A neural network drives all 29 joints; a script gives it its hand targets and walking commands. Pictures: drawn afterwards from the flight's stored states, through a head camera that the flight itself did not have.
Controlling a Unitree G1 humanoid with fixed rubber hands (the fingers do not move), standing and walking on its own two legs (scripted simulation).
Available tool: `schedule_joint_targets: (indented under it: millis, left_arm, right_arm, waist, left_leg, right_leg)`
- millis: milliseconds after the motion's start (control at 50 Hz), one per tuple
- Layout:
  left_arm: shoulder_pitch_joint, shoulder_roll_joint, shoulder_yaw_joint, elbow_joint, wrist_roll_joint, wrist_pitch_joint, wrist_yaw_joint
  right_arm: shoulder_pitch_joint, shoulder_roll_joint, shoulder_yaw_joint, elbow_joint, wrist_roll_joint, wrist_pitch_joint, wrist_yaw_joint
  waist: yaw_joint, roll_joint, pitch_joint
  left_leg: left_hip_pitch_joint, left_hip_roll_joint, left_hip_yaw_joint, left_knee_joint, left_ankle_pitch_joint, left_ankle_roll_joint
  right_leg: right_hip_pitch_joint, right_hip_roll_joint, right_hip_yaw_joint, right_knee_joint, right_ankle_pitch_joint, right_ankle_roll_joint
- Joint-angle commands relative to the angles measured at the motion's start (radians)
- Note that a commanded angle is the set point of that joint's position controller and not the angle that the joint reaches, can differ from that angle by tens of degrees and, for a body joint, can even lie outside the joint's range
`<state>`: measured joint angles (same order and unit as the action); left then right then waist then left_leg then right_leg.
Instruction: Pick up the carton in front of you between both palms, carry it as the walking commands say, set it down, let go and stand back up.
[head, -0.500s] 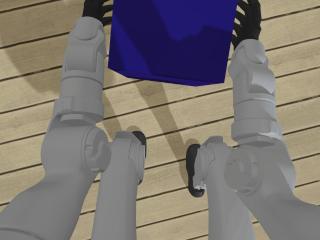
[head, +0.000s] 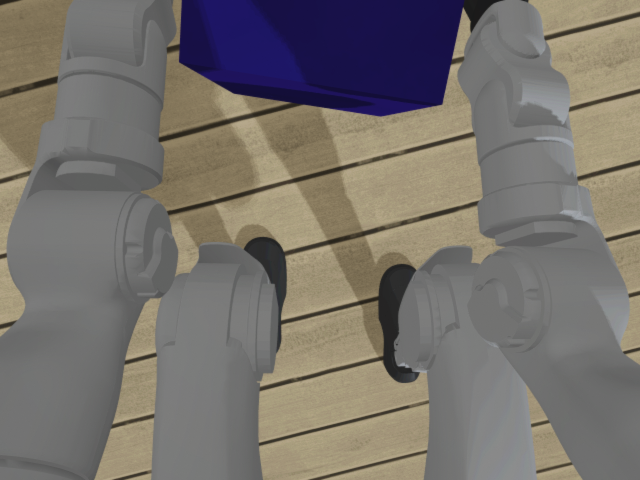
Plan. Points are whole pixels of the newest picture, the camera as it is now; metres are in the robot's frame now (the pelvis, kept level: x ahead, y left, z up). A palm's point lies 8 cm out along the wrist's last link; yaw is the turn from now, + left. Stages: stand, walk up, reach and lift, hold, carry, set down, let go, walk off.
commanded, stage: set down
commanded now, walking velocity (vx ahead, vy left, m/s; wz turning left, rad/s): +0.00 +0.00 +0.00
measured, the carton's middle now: out of the picture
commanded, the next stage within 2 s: none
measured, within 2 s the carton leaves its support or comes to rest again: rests again in 0.26 s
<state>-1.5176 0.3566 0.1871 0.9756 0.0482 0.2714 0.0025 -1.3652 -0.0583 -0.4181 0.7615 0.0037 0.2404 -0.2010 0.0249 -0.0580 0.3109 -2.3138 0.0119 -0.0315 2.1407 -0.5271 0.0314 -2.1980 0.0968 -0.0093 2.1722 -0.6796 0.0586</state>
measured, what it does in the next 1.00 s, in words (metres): stands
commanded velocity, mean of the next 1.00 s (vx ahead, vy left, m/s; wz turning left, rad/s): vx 0.00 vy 0.00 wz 0.00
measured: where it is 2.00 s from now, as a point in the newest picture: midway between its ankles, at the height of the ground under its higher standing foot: (333, 330)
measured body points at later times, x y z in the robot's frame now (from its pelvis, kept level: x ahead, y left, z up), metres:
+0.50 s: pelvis -0.01 +0.00 -0.02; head +0.36 +0.05 +0.22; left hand +0.55 +0.21 -0.19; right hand +0.55 -0.10 -0.19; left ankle +0.11 +0.11 -0.35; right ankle +0.09 -0.12 -0.35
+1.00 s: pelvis -0.02 +0.00 -0.02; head +0.36 +0.05 +0.21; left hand +0.55 +0.22 -0.21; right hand +0.55 -0.11 -0.20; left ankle +0.11 +0.11 -0.35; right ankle +0.09 -0.12 -0.35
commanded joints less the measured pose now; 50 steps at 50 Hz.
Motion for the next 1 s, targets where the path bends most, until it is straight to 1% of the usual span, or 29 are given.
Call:
schedule_joint_targets:
  millis: [0,80,180,300,400,620,720,820,840,860,880,900,920,940,960,980]
  left_arm:
    - [-0.380,-0.955,-0.294,-0.047,-0.100,-0.022,-0.282]
    - [-0.423,-0.916,-0.278,-0.048,-0.102,-0.038,-0.283]
    - [-0.468,-0.853,-0.266,-0.038,-0.100,-0.052,-0.282]
    - [-0.475,-0.816,-0.257,-0.015,-0.104,-0.062,-0.283]
    - [-0.417,-0.796,-0.218,0.033,-0.077,-0.054,-0.290]
    - [-0.347,-0.704,-0.131,0.122,0.007,-0.025,-0.317]
    - [-0.314,-0.656,-0.099,0.150,0.041,-0.017,-0.320]
    - [-0.303,-0.593,-0.089,0.156,0.056,-0.029,-0.311]
    - [-0.298,-0.551,-0.080,0.159,0.057,-0.036,-0.302]
    - [-0.283,-0.461,-0.056,0.163,0.060,-0.046,-0.285]
    - [-0.270,-0.334,-0.019,0.166,0.068,-0.061,-0.256]
    - [-0.257,-0.159,0.026,0.163,0.079,-0.080,-0.213]
    - [-0.242,0.028,0.064,0.152,0.089,-0.105,-0.158]
    - [-0.236,0.199,0.081,0.116,0.070,-0.135,-0.098]
    - [-0.276,0.263,0.068,0.109,0.034,-0.160,-0.055]
    - [-0.323,0.292,0.046,0.109,-0.011,-0.180,-0.028]
  right_arm:
    - [-0.665,0.842,0.463,-0.064,0.090,-0.019,0.288]
    - [-0.679,0.820,0.447,-0.061,0.087,-0.032,0.280]
    - [-0.658,0.803,0.403,0.003,0.078,-0.034,0.280]
    - [-0.648,0.793,0.380,0.053,0.080,-0.039,0.287]
    - [-0.637,0.764,0.358,0.098,0.075,-0.038,0.298]
    - [-0.559,0.663,0.263,0.187,0.018,-0.016,0.312]
    - [-0.520,0.610,0.222,0.216,-0.011,-0.011,0.311]
    - [-0.501,0.550,0.203,0.210,-0.023,-0.018,0.294]
    - [-0.491,0.511,0.196,0.206,-0.024,-0.023,0.284]
    - [-0.463,0.431,0.177,0.203,-0.027,-0.030,0.265]
    - [-0.422,0.320,0.150,0.204,-0.034,-0.041,0.237]
    - [-0.366,0.163,0.110,0.217,-0.045,-0.057,0.197]
    - [-0.321,-0.017,0.074,0.227,-0.048,-0.076,0.149]
    - [-0.290,-0.198,0.053,0.219,-0.032,-0.101,0.100]
    - [-0.318,-0.253,0.060,0.200,0.000,-0.121,0.069]
    - [-0.342,-0.277,0.077,0.201,0.035,-0.137,0.052]
  waist:
    - [0.027,0.096,-1.196]
    - [0.032,0.082,-1.153]
    - [0.043,0.081,-1.073]
    - [0.055,0.062,-1.007]
    - [0.068,0.031,-0.886]
    - [0.058,0.027,-0.639]
    - [0.050,0.029,-0.572]
    - [0.047,0.039,-0.581]
    - [0.045,0.043,-0.590]
    - [0.042,0.048,-0.605]
    - [0.041,0.055,-0.625]
    - [0.039,0.063,-0.649]
    - [0.037,0.067,-0.673]
    - [0.034,0.072,-0.714]
    - [0.030,0.076,-0.779]
    - [0.028,0.086,-0.836]
  left_leg:
    - [0.867,-0.089,0.041,-0.101,0.479,-0.011]
    - [0.792,-0.087,0.048,-0.096,0.420,-0.011]
    - [0.748,-0.080,0.050,-0.093,0.350,-0.010]
    - [0.741,-0.074,0.043,-0.081,0.332,-0.005]
    - [0.693,-0.068,0.035,-0.078,0.292,0.002]
    - [0.586,-0.058,0.019,-0.083,0.139,0.020]
    - [0.571,-0.055,0.014,-0.084,0.110,0.026]
    - [0.613,-0.050,0.017,-0.080,0.118,0.015]
    - [0.628,-0.048,0.019,-0.078,0.124,0.010]
    - [0.646,-0.043,0.022,-0.075,0.132,0.003]
    - [0.666,-0.038,0.025,-0.073,0.143,-0.004]
    - [0.691,-0.031,0.026,-0.073,0.155,-0.013]
    - [0.718,-0.024,0.026,-0.071,0.183,-0.020]
    - [0.752,-0.020,0.022,-0.071,0.220,-0.025]
    - [0.780,-0.017,0.011,-0.063,0.267,-0.027]
    - [0.810,-0.015,0.004,-0.050,0.318,-0.029]
  right_leg:
    - [0.326,0.083,-0.083,-0.171,0.367,-0.020]
    - [0.362,0.085,-0.077,-0.160,0.354,-0.023]
    - [0.350,0.085,-0.075,-0.148,0.304,-0.028]
    - [0.323,0.084,-0.077,-0.133,0.284,-0.029]
    - [0.283,0.083,-0.075,-0.131,0.241,-0.028]
    - [0.215,0.079,-0.066,-0.138,0.113,-0.039]
    - [0.205,0.077,-0.064,-0.137,0.090,-0.038]
    - [0.233,0.071,-0.069,-0.128,0.095,-0.025]
    - [0.245,0.067,-0.071,-0.126,0.099,-0.021]
    - [0.260,0.060,-0.074,-0.125,0.105,-0.017]
    - [0.281,0.053,-0.076,-0.125,0.115,-0.012]
    - [0.306,0.048,-0.077,-0.126,0.129,-0.008]
    - [0.337,0.040,-0.078,-0.126,0.156,0.001]
    - [0.359,0.036,-0.075,-0.126,0.194,0.010]
    - [0.374,0.034,-0.071,-0.119,0.242,0.016]
    - [0.377,0.030,-0.068,-0.110,0.284,0.020]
